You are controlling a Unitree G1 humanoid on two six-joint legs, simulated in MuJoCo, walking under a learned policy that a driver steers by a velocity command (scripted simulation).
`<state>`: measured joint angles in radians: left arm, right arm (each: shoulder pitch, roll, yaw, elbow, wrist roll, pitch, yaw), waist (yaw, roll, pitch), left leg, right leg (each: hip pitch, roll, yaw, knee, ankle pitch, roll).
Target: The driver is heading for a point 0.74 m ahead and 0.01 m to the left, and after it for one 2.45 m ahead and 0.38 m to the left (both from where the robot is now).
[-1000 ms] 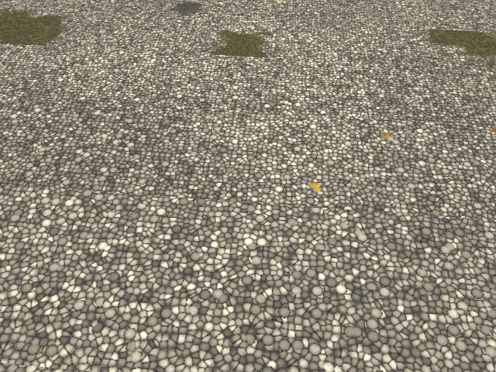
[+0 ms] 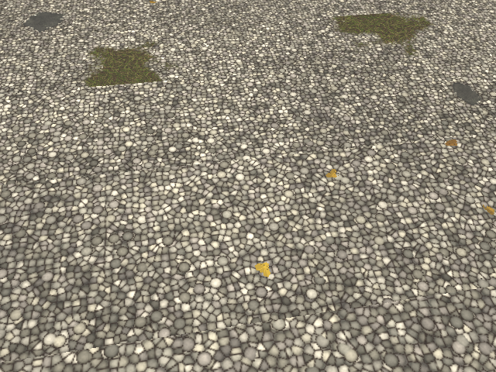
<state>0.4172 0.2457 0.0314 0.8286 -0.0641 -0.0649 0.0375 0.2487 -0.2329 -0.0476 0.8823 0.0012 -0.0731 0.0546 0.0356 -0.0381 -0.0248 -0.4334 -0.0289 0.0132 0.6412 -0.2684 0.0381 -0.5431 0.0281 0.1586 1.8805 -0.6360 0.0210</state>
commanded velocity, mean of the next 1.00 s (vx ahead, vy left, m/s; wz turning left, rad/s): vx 0.20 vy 0.00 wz -0.02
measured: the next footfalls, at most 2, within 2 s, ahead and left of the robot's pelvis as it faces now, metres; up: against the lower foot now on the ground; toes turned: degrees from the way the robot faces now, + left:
right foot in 0.30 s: +0.37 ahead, -0.08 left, +0.00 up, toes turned -2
left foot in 0.58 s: +0.28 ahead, +0.16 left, +0.00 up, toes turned +0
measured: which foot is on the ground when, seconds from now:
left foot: down 0.00-0.34, up 0.36-0.56, down 0.58-1.00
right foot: up 0.00-0.28, down 0.30-1.00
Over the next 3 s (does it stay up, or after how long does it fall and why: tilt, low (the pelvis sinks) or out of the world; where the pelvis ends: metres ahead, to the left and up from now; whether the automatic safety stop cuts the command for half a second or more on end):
stays up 0.82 0.10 -0.15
